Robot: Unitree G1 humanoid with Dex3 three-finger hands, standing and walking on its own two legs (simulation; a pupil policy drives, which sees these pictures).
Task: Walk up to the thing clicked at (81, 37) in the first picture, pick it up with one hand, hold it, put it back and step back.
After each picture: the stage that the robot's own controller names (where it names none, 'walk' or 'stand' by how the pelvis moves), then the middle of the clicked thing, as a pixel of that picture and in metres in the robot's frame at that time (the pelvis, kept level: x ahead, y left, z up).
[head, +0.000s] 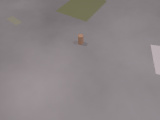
stand; (80, 39) +1.46 +0.01 -0.72
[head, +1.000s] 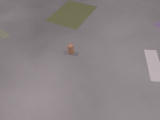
walk; (70, 49) +1.33 +0.21 -0.71
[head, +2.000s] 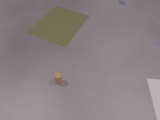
walk; (58, 78) +0.83 +0.20 -0.69
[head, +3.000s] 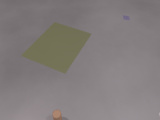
walk; (57, 116) +0.52 +0.17 -0.70
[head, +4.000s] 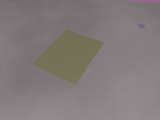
stand; out of the picture +0.42 +0.14 -0.72
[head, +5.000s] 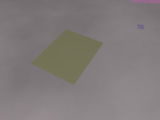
stand; out of the picture +0.42 +0.14 -0.72
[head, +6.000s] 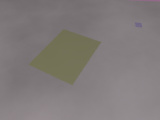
stand; out of the picture +0.41 +0.16 -0.73
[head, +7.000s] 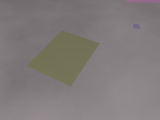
stand; out of the picture +0.41 +0.16 -0.73
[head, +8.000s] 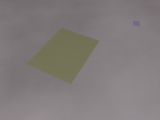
go down; out of the picture +0.41 +0.16 -0.72
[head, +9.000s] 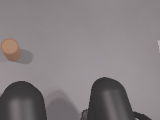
go down; (11, 50) +0.48 +0.24 -0.30
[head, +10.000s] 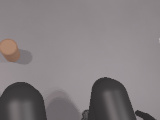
close in; (10, 51) +0.47 +0.25 -0.29
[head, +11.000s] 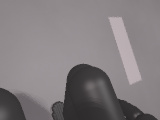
close in; out of the picture +0.45 +0.29 -0.22
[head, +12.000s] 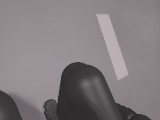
close; out of the picture +0.44 +0.29 -0.23
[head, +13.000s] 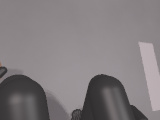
lift; out of the picture +0.35 +0.27 -0.16
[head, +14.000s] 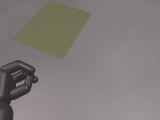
hold; out of the picture +0.31 +0.27 -0.62
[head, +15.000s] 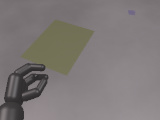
hold; out of the picture +0.28 +0.29 -0.70
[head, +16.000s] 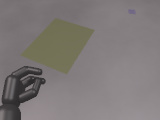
close; out of the picture +0.25 +0.30 -0.70
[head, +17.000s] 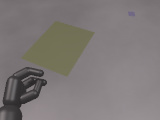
crouch; out of the picture +0.21 +0.31 -0.70
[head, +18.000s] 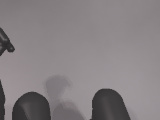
crouch; out of the picture +0.21 +0.35 -0.39
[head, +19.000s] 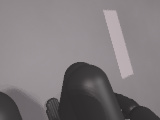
lower; out of the picture +0.07 +0.38 -0.26
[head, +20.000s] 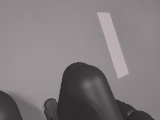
lower; out of the picture +0.00 +0.38 -0.25
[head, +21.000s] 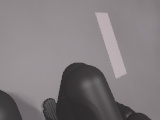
lower; out of the picture -0.09 +0.38 -0.25
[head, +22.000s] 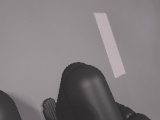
lower; out of the picture -0.18 +0.38 -0.25
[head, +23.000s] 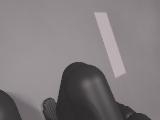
loosen; out of the picture -0.28 +0.39 -0.25
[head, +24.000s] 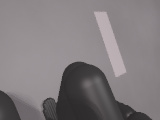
withdraw; out of the picture -0.38 +0.39 -0.25
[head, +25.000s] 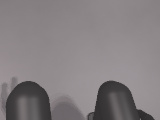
walk; out of the picture -0.41 +0.48 -0.33
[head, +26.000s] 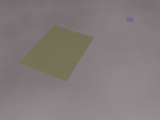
stand; out of the picture -0.50 +0.59 -0.68
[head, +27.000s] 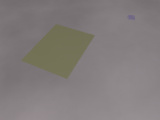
stand; out of the picture -0.56 +0.65 -0.69
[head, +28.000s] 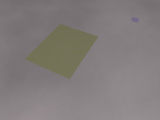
stand; out of the picture -0.64 +0.68 -0.71
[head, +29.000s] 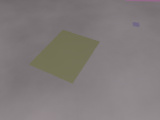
walk; out of the picture -0.70 +0.71 -0.75
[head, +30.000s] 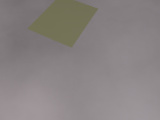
walk; out of the picture -0.60 +0.68 -0.73
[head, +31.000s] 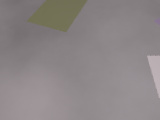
walk; out of the picture -0.41 +0.71 -0.72
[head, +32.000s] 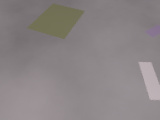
stand; out of the picture -0.36 +0.73 -0.74
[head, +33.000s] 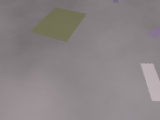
stand; out of the picture -0.41 +0.76 -0.75
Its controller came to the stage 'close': yes
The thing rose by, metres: 0.25
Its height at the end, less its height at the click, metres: -0.02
